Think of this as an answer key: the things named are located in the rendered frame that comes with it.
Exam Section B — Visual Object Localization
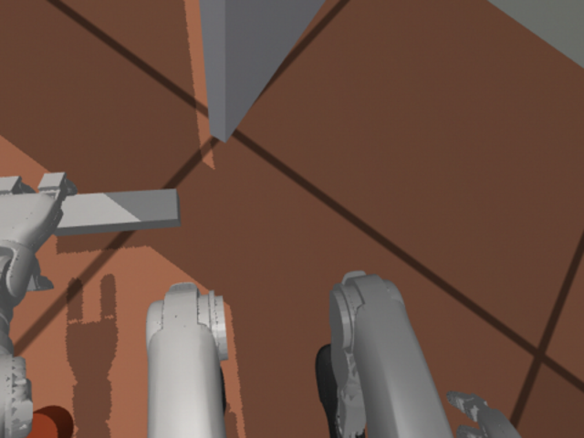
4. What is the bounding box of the right robot hand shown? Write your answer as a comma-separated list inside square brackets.
[446, 391, 522, 438]

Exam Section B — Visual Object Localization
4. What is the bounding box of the right robot foot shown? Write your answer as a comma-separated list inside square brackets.
[316, 344, 365, 438]

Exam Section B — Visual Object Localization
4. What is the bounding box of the left robot hand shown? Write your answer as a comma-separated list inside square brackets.
[0, 172, 78, 292]

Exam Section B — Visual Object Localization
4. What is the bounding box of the left robot arm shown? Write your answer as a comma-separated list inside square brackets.
[0, 240, 37, 438]

